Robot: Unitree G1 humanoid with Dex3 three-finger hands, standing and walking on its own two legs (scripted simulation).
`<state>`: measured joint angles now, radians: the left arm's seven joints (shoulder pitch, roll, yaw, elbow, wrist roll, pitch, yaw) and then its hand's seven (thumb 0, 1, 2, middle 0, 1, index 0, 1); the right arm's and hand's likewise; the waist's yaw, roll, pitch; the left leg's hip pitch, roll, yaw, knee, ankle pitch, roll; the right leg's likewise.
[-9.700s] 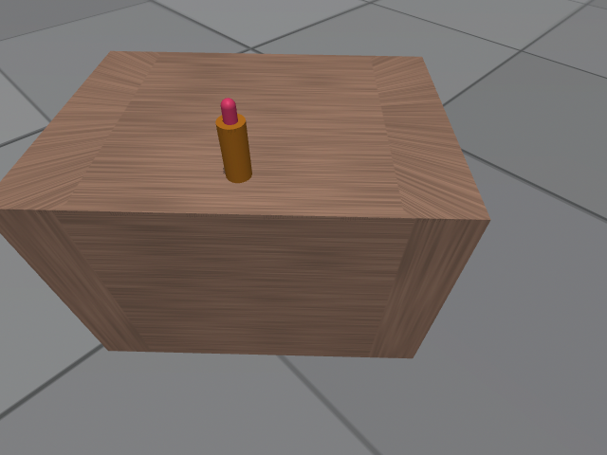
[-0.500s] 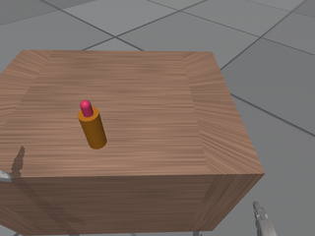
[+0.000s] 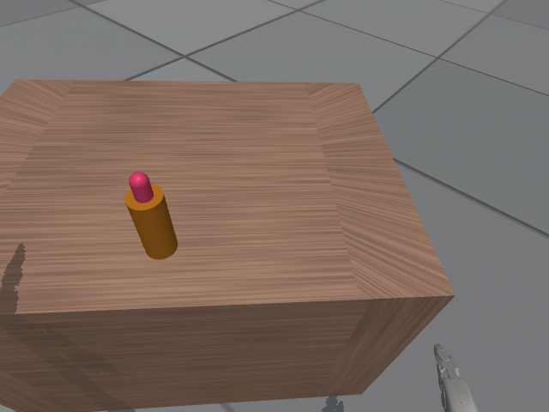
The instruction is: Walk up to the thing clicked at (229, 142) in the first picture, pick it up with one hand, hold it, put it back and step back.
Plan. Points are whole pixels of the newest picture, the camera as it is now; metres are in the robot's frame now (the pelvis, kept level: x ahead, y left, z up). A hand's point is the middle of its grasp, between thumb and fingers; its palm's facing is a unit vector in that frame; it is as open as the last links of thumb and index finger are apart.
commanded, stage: go down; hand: left
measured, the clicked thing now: (150, 214) +0.45 +0.20 +0.03
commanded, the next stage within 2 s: approach in 1.40 s
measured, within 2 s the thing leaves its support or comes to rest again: neither
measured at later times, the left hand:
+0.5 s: hand out of the picture +0.35 +0.39 +0.12, palm faces +0.21 -0.98 -0.01, open 17.5 cm
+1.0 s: hand out of the picture +0.34 +0.39 +0.12, palm faces +0.21 -0.98 -0.01, open 17.3 cm
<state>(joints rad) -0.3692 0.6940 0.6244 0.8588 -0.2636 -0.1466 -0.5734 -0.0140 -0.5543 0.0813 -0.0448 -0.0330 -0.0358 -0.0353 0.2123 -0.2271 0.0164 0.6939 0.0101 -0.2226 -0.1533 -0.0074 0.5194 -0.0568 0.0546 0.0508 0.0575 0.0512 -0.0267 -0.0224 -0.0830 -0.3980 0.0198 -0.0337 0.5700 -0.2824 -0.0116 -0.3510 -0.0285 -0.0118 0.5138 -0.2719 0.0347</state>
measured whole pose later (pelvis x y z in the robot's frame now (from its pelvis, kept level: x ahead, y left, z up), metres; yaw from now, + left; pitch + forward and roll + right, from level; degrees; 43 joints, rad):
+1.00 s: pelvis +0.01 +0.00 -0.01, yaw +0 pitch +11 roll -2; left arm -0.43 0.80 0.69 0.95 -0.25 -0.13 -0.64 -0.01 -0.48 0.08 -0.04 -0.03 -0.04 -0.03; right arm 0.26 -0.25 0.02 0.61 0.01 -0.22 -0.15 -0.01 0.52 -0.06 0.05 0.05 0.06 0.05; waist -0.05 -0.01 -0.13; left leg -0.54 0.03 -0.04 0.71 -0.36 -0.01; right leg -0.49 -0.02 -0.01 0.64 -0.34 0.04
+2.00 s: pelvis -0.02 +0.00 -0.05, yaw -1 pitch +16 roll -3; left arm -0.53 0.54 0.53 0.94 -0.21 -0.31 -0.40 -0.01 -0.56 0.05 -0.06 -0.05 -0.05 -0.05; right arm 0.30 -0.26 -0.02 0.35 -0.03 -0.19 -0.07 -0.01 0.55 -0.05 0.06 0.05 0.06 0.05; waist -0.13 -0.05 -0.11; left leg -0.83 0.04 -0.05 0.98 -0.44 -0.02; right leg -0.77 0.00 -0.01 0.90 -0.42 0.04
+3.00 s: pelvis -0.02 +0.00 -0.07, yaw -2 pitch +17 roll -2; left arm -0.62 0.40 0.41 0.89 -0.13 -0.35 -0.09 -0.01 -0.51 0.08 -0.34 -0.19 -0.35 -0.18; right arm 0.41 -0.24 -0.04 0.06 -0.03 -0.01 0.00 -0.01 0.52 -0.04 0.06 0.05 0.06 0.05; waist -0.12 -0.02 -0.12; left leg -0.89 0.04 -0.03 1.05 -0.46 -0.02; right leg -0.86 0.00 0.01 1.01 -0.45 0.03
